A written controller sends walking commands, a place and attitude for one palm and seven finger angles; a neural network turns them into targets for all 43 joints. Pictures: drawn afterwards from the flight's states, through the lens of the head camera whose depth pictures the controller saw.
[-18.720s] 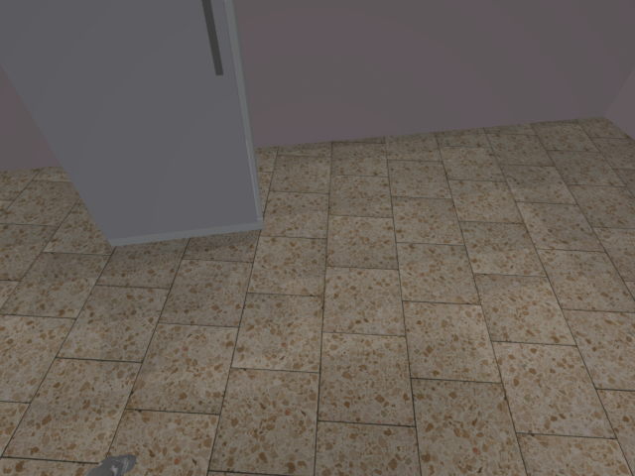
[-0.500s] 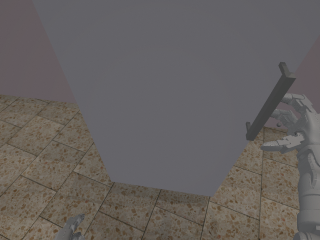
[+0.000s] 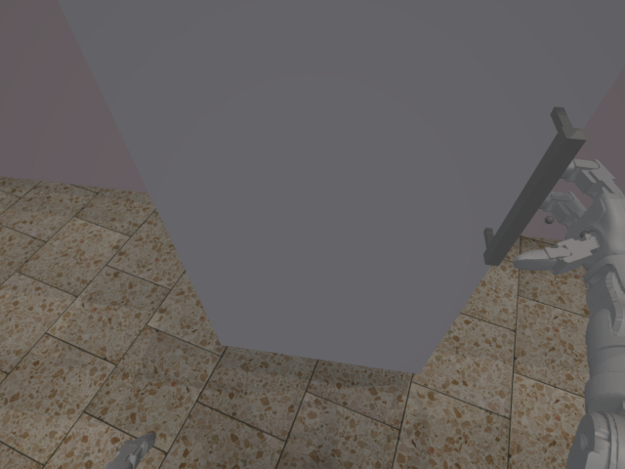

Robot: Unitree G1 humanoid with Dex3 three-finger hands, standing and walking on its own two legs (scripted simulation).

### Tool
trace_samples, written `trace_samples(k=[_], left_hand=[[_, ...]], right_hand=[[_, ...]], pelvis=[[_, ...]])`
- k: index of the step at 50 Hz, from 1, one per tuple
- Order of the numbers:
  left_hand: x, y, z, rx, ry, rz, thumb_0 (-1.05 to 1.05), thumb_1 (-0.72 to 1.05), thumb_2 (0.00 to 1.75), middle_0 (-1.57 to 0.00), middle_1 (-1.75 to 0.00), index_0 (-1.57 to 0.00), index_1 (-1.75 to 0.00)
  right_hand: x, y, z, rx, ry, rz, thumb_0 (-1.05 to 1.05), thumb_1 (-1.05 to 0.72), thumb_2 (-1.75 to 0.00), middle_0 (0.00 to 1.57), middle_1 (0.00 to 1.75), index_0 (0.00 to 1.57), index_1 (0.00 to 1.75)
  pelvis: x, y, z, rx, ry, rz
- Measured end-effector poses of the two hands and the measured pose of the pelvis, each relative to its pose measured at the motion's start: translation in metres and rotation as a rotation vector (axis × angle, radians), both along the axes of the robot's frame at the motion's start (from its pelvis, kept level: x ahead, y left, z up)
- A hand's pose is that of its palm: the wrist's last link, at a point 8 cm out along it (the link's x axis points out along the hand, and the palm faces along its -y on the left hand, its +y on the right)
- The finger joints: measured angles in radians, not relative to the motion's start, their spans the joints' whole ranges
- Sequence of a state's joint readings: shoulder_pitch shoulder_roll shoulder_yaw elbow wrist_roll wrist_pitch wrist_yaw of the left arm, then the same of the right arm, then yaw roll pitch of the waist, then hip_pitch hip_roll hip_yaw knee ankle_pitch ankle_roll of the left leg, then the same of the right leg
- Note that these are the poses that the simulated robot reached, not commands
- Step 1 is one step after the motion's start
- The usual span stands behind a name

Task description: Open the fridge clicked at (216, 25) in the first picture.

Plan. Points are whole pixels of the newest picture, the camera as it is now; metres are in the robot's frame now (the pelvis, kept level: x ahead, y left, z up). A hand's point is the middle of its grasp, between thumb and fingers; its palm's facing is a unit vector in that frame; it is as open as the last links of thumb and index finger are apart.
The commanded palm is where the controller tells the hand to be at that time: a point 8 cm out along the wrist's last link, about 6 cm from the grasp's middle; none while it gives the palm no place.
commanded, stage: slide the fingers in behind the handle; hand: right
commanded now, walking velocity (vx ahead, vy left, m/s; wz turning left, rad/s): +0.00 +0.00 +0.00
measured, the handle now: (521, 196) +0.45 -0.22 +0.12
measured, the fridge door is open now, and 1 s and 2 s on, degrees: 0 0 0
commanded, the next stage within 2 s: grip the handle and tug to test in 1.86 s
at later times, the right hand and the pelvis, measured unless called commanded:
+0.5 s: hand (533, 225) +0.40 -0.22 +0.12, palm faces +0.05 +1.00 +0.01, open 13.9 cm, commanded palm +0.37 -0.27 +0.13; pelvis +0.00 +0.00 +0.00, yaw +1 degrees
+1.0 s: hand (517, 224) +0.40 -0.20 +0.13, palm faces +0.05 +1.00 +0.00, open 14.0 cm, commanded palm +0.37 -0.25 +0.13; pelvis +0.01 +0.01 +0.00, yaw +0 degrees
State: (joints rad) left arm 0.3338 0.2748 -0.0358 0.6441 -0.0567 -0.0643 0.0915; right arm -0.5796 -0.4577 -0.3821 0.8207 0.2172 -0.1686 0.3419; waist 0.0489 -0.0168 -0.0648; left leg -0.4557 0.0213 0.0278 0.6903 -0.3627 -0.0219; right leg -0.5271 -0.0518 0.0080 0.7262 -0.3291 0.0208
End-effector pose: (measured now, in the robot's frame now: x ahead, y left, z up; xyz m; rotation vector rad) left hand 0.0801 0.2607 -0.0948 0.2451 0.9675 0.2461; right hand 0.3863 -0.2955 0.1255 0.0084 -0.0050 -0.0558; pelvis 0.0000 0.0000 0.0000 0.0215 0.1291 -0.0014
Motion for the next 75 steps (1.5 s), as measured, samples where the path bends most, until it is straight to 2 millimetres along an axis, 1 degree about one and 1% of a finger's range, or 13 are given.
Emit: trace_samples(k=[7,13,19,29,34,39,46,56,67,75], left_hand=[[-0.011,-0.003,-0.006,-0.01,0.043,-0.003,0.01,0.9,0.9,-0.21,-0.3,-0.21,-0.3],[-0.01,-0.007,-0.006,-0.028,0.031,0.004,0.01,0.9,0.9,-0.21,-0.3,-0.21,-0.3],[-0.001,-0.008,-0.003,-0.039,-0.01,0.003,0.01,0.9,0.9,-0.21,-0.3,-0.21,-0.3],[0.022,-0.007,0.003,-0.038,-0.066,-0.017,0.01,0.9,0.9,-0.21,-0.3,-0.21,-0.3],[0.03,-0.006,0.004,-0.035,-0.077,-0.028,0.01,0.9,0.9,-0.21,-0.3,-0.21,-0.3],[0.034,-0.005,0.005,-0.04,-0.081,-0.03,0.01,0.9,0.9,-0.21,-0.3,-0.21,-0.3],[0.035,-0.005,0.004,-0.048,-0.078,-0.024,0.01,0.9,0.9,-0.21,-0.3,-0.21,-0.3],[0.032,-0.006,0.001,-0.057,-0.064,-0.026,0.01,0.9,0.9,-0.21,-0.3,-0.21,-0.3],[0.03,-0.006,0.001,-0.066,-0.072,-0.02,0.01,0.9,0.9,-0.21,-0.3,-0.21,-0.3],[0.033,-0.007,0.002,-0.06,-0.075,-0.027,0.01,0.9,0.9,-0.21,-0.3,-0.21,-0.3]], right_hand=[[0.002,-0.001,0.001,-0.006,0.002,-0.015,-0.01,0.5,-0.3,0.36,1.25,0.35,1.25],[0.001,0.01,0.001,-0.009,-0.006,0.003,-0.01,0.5,-0.3,0.33,1.23,0.33,1.23],[-0.002,0.014,0.001,-0.015,-0.007,0.002,-0.01,0.5,-0.3,0.32,1.22,0.31,1.22],[-0.011,0.022,-0.003,-0.004,-0.003,-0.005,-0.01,0.5,-0.3,0.3,1.2,0.3,1.2],[-0.01,0.026,-0.001,-0.004,-0.011,-0.001,-0.01,0.5,-0.3,0.3,1.2,0.3,1.2],[-0.008,0.03,0.0,-0.002,-0.007,0.004,-0.01,0.5,-0.3,0.3,1.2,0.3,1.2],[-0.01,0.034,-0.001,-0.004,-0.003,0.003,-0.01,0.5,-0.3,0.3,1.2,0.3,1.2],[-0.008,0.048,-0.001,-0.004,-0.006,0.009,-0.01,0.5,-0.3,0.3,1.2,0.3,1.2],[-0.011,0.05,0.0,-0.01,-0.009,-0.02,-0.01,0.5,-0.3,0.27,1.2,0.26,1.2],[-0.013,0.051,0.0,-0.011,-0.016,-0.019,-0.01,0.5,-0.3,0.25,1.2,0.24,1.2]], pelvis=[[-0.002,-0.001,-0.001,0.002,0.007,-0.007],[-0.002,-0.001,0.0,0.001,0.002,-0.001],[0.0,0.0,0.0,-0.002,-0.004,0.007],[0.003,0.002,0.002,-0.005,-0.016,0.007],[0.005,0.004,0.002,-0.005,-0.018,0.003],[0.007,0.005,0.002,-0.007,-0.018,0.004],[0.01,0.005,0.003,-0.008,-0.021,0.006],[0.009,0.006,0.003,-0.01,-0.024,0.004],[0.009,0.006,0.003,-0.01,-0.031,0.009],[0.01,0.004,0.003,-0.01,-0.035,0.007]])
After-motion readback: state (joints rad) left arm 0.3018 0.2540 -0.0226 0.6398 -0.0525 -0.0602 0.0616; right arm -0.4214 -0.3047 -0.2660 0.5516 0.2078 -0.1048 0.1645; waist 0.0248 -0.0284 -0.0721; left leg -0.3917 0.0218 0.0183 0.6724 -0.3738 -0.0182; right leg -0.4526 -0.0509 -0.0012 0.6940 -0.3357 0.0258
